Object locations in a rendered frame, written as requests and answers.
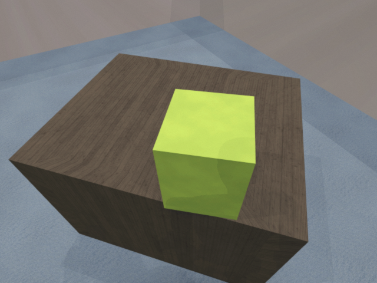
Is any pedestal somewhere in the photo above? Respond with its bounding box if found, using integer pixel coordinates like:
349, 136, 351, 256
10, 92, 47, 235
8, 53, 308, 283

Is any carton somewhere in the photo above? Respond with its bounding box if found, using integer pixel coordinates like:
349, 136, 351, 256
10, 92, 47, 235
153, 89, 256, 220

